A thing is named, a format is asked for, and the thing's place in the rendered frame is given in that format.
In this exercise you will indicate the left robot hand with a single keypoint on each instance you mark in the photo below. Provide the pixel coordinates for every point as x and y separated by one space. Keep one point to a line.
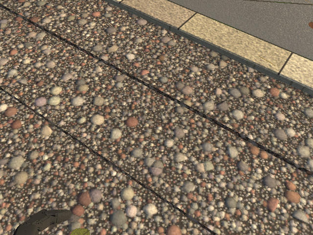
41 220

